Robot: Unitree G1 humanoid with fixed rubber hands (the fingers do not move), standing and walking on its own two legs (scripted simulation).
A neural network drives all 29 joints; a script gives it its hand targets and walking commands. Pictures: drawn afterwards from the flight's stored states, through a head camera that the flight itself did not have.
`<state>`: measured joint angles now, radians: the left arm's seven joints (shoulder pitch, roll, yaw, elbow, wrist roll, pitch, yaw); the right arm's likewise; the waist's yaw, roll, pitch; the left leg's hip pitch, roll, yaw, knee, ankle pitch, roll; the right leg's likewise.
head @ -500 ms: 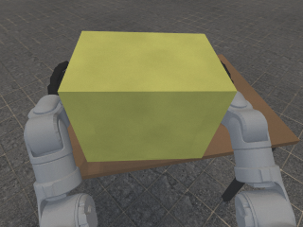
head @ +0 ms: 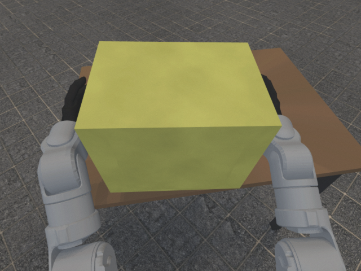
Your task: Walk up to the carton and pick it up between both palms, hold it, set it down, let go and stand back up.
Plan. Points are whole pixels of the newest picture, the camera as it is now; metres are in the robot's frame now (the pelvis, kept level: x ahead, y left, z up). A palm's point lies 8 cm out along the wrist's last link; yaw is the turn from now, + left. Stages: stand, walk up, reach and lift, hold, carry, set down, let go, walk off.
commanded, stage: set down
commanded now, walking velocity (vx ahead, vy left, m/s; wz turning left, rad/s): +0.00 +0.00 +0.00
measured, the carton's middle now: (175, 121) +0.36 -0.01 +0.15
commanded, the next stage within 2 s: none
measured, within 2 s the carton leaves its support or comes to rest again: rests again in 1.78 s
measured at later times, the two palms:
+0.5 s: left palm (81, 123) +0.38 +0.18 +0.15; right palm (257, 116) +0.39 -0.19 +0.13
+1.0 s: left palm (90, 133) +0.40 +0.18 +0.10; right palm (249, 118) +0.41 -0.19 +0.09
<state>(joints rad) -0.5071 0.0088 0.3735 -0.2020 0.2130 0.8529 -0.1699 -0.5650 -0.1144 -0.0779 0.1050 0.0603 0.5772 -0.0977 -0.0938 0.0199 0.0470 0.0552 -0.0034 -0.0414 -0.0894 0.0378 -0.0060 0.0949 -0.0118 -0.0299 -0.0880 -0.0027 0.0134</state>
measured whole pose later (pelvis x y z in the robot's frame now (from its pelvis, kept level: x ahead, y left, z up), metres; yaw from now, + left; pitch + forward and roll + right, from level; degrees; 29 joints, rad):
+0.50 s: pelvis +0.01 +0.00 +0.00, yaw +0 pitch +3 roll +0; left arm -0.50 -0.01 0.39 -0.11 0.22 0.74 -0.16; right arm -0.57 -0.09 -0.11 0.22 -0.01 0.46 -0.05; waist -0.08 0.02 0.03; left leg 0.00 0.00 -0.04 -0.09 0.03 -0.01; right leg 0.04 -0.01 -0.03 -0.09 -0.01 0.01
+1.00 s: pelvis +0.01 +0.00 +0.00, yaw +0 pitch +10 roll +0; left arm -0.57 -0.01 0.40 0.43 0.17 0.32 -0.08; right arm -0.64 -0.08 -0.24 0.61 -0.13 0.18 0.00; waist -0.01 0.04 -0.11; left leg -0.14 0.00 -0.04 -0.09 0.05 -0.01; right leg -0.09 -0.01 -0.03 -0.09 0.01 0.01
